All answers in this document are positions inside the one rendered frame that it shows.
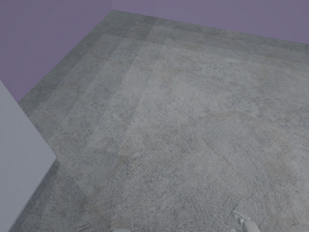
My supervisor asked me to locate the right robot hand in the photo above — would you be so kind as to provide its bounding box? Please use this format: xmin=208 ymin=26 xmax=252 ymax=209
xmin=230 ymin=210 xmax=260 ymax=232

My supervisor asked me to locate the fridge door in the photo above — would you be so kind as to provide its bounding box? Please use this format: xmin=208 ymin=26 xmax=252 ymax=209
xmin=0 ymin=80 xmax=56 ymax=232

